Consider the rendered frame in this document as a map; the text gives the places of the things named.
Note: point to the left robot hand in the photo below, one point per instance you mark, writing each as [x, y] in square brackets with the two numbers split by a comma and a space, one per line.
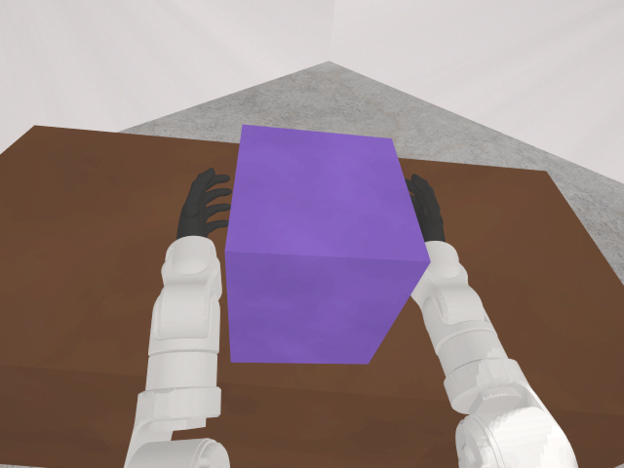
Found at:
[194, 213]

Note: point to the robot right upper arm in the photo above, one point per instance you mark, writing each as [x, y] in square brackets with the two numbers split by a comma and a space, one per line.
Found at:
[511, 438]

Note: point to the robot left upper arm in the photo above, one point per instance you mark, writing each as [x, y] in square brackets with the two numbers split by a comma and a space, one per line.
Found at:
[194, 453]

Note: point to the robot right forearm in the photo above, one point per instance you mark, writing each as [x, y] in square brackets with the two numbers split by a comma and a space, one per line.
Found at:
[479, 375]

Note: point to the pedestal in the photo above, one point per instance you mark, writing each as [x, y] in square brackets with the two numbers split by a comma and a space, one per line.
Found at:
[86, 219]

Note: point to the carton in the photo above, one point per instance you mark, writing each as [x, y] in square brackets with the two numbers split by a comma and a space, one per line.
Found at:
[323, 247]

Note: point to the right robot hand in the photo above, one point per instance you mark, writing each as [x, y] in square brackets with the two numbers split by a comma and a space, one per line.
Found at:
[426, 208]

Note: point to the robot left forearm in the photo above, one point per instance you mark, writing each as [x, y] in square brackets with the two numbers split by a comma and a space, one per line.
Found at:
[181, 390]

